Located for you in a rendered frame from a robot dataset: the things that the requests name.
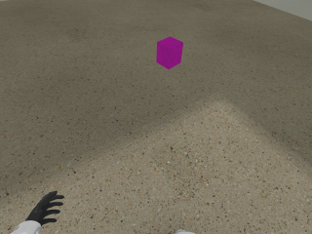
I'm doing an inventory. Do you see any left robot forearm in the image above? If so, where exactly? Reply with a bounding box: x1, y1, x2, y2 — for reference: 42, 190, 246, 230
11, 220, 41, 234

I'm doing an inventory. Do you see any left robot hand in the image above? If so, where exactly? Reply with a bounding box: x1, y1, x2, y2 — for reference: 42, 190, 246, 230
26, 191, 64, 226

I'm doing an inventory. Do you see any carton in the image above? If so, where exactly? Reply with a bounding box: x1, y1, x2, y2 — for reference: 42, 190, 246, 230
156, 36, 183, 69

